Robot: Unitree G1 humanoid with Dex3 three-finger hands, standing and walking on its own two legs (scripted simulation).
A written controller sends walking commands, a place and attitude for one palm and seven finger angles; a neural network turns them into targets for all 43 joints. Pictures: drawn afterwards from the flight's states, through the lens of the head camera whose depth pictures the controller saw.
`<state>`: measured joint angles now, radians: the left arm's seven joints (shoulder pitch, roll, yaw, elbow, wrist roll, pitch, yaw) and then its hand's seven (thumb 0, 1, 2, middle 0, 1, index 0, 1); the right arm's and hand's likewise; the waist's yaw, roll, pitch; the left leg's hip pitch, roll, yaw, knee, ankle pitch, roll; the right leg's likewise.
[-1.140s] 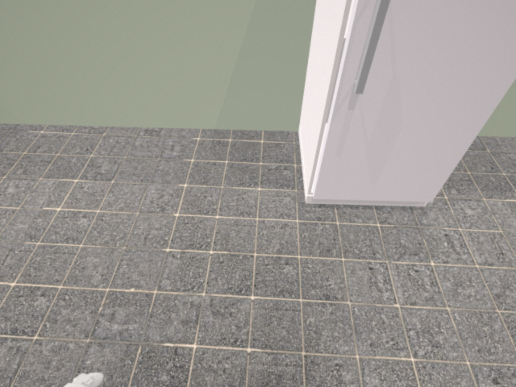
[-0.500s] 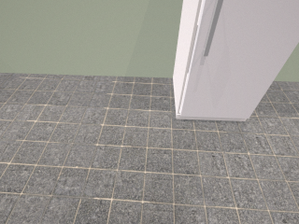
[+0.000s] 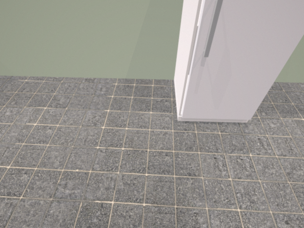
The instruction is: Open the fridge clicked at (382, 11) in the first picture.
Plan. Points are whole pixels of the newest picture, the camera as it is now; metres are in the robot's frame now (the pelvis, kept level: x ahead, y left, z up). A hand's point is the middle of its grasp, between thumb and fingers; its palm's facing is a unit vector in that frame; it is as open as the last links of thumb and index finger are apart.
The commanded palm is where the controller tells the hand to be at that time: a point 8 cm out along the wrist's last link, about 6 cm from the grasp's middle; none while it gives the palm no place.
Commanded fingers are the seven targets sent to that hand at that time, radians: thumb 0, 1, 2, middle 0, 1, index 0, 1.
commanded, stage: look at it before walking up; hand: left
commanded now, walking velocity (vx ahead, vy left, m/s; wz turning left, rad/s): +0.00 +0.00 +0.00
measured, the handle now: (212, 24) +1.05 -0.25 +0.09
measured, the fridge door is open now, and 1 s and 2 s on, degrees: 0 0 0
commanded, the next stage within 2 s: walk to a spot facing it in 0.40 s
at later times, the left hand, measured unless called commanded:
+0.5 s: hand out of the picture +0.07 +0.25 -0.15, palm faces -0.02 -0.94 -0.33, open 7.4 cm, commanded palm none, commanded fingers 0.00 0.90 0.90 -0.20 -0.30 -0.20 -0.30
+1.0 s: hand out of the picture +0.05 +0.17 -0.17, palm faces -0.16 -0.96 -0.24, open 7.4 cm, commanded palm none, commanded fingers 0.00 0.90 0.90 -0.20 -0.30 -0.20 -0.30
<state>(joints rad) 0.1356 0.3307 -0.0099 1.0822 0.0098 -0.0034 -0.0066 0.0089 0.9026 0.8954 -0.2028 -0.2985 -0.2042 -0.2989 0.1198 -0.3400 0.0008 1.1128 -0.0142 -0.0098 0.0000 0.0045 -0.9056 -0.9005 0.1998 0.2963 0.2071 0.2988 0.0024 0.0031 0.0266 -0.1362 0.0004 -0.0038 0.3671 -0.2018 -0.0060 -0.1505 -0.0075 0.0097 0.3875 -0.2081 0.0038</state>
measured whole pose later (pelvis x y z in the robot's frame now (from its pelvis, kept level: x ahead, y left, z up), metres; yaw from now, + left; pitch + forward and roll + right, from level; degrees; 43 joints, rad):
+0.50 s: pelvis +0.00 +0.00 +0.00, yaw +0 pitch -2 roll +0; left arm 0.14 0.34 -0.01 1.09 0.01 -0.01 -0.01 0.01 0.90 0.90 -0.20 -0.30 -0.20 -0.30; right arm 0.11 -0.34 0.00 1.12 -0.01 -0.01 0.00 0.00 -0.91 -0.90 0.20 0.30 0.21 0.30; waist 0.01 0.00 0.03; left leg -0.12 0.00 0.00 0.35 -0.20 -0.01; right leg -0.14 -0.01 0.01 0.37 -0.20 0.00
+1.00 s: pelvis -0.02 -0.02 -0.02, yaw -12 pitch +0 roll +1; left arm 0.26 0.18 0.03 0.93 0.02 0.04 -0.01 0.01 0.90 0.90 -0.20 -0.30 -0.20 -0.30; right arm 0.13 -0.24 -0.06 0.97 -0.02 0.06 -0.01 0.01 -0.91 -0.90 0.20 0.30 0.21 0.30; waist 0.04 0.03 0.10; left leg -0.47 0.04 0.01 1.07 -0.41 -0.05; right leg -0.33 0.06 0.03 0.60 -0.27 -0.06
